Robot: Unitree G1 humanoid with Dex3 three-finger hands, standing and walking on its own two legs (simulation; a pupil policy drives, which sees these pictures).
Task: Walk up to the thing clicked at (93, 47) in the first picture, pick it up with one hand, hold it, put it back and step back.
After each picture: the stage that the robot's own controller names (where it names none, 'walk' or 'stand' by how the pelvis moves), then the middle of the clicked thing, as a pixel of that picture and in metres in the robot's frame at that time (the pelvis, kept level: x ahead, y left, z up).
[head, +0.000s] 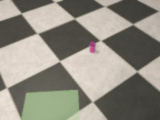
stand; (92, 47) +1.29 -0.12 -0.72
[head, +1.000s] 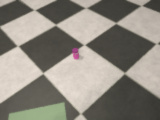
walk; (75, 53) +1.17 +0.16 -0.70
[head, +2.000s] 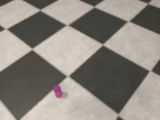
walk; (57, 91) +0.70 +0.26 -0.71
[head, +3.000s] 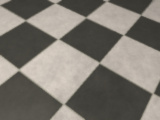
walk; out of the picture +0.40 +0.18 -0.70
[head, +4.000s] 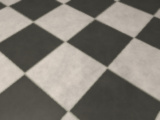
stand; out of the picture +0.33 +0.19 -0.71
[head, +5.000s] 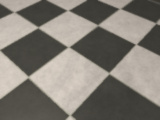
stand; out of the picture +0.34 +0.18 -0.72
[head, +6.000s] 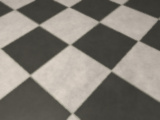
stand; out of the picture +0.33 +0.17 -0.73
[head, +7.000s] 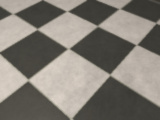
stand; out of the picture +0.31 +0.18 -0.72
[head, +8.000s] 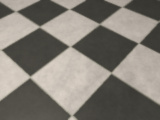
stand; out of the picture +0.33 +0.18 -0.73
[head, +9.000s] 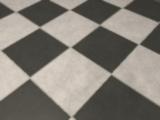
stand; out of the picture +0.32 +0.18 -0.73
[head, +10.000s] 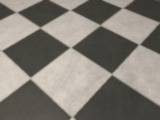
stand; out of the picture +0.32 +0.18 -0.73
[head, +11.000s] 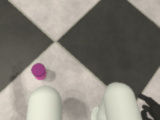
go down; (39, 72) +0.41 +0.18 -0.38
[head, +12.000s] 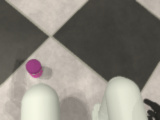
go down; (34, 69) +0.42 +0.18 -0.32
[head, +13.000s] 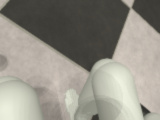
close in; out of the picture +0.42 +0.22 -0.23
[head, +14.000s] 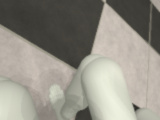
close; out of the picture +0.42 +0.23 -0.23
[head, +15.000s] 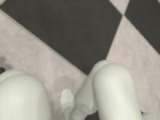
lift; out of the picture +0.36 +0.22 -0.21
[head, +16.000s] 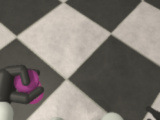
lift; (30, 87) +0.32 +0.17 -0.01
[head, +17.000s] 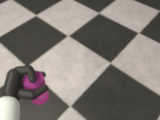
hold; (36, 88) +0.33 +0.17 +0.01
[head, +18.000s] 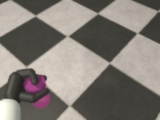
hold; (38, 91) +0.32 +0.17 -0.01
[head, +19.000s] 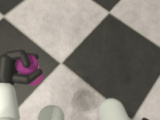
crouch; (30, 70) +0.39 +0.17 -0.08
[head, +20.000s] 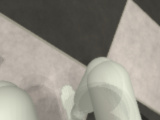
lower; out of the picture +0.43 +0.23 -0.22
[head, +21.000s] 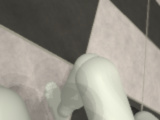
lower; out of the picture +0.44 +0.26 -0.24
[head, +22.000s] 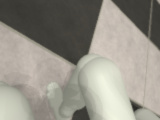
lower; out of the picture +0.44 +0.26 -0.24
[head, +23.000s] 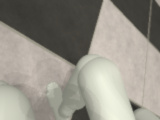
lower; out of the picture +0.43 +0.26 -0.24
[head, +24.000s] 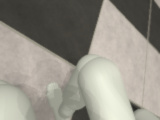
loosen; out of the picture +0.43 +0.25 -0.24
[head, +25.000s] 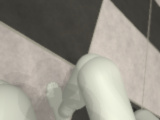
withdraw; out of the picture +0.42 +0.23 -0.24
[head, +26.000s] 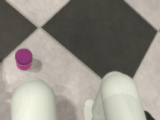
stand; (23, 60) +0.44 +0.19 -0.28
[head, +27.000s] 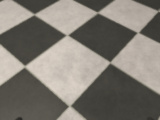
stand; out of the picture +0.35 +0.15 -0.65
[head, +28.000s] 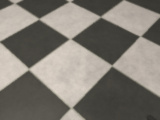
stand; out of the picture +0.37 +0.16 -0.67
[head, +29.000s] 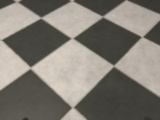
stand; out of the picture +0.36 +0.16 -0.67
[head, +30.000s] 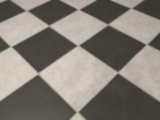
walk; out of the picture +0.37 +0.16 -0.72
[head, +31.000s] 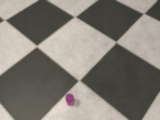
walk; (70, 100) +0.49 +0.11 -0.71
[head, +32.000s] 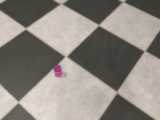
walk; (57, 71) +0.77 +0.16 -0.70
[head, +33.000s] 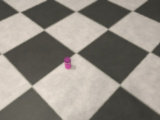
stand; (67, 63) +1.01 +0.17 -0.70
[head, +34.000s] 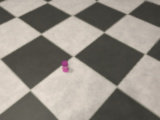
stand; (65, 66) +1.01 +0.17 -0.72
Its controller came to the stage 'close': yes
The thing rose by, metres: 0.71
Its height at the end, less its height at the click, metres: +0.00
